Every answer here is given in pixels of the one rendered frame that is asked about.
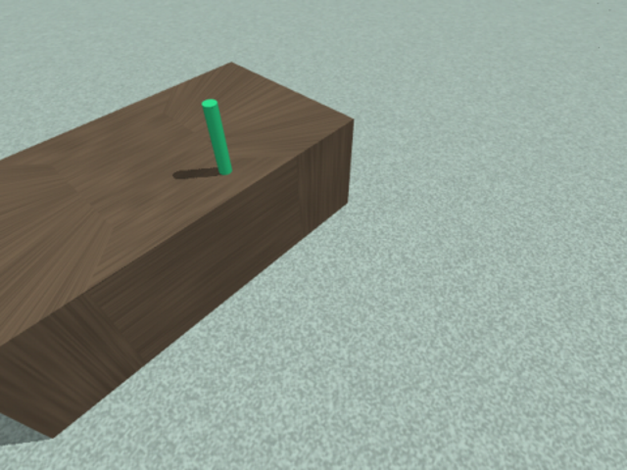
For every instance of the can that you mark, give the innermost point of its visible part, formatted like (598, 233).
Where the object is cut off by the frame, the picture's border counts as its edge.
(214, 124)

